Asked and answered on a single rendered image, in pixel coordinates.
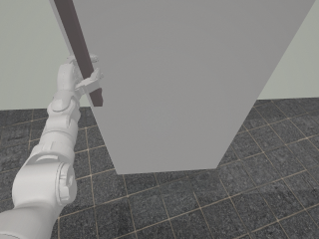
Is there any left robot hand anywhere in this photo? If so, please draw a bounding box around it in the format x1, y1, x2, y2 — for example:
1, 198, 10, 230
57, 52, 104, 100

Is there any fridge door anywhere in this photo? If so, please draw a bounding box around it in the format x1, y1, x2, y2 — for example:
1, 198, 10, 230
49, 0, 316, 175

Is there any handle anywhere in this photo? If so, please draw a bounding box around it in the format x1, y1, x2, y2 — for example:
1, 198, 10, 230
54, 0, 104, 107

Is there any left robot upper arm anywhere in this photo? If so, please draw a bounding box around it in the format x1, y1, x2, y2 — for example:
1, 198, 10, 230
0, 161, 78, 239

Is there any robot left forearm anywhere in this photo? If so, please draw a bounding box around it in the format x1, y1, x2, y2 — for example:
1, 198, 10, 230
12, 90, 81, 205

